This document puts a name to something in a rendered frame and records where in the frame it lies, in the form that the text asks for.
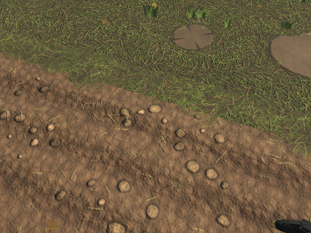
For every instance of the robot right hand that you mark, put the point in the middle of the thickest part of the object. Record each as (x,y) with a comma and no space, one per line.
(293,225)

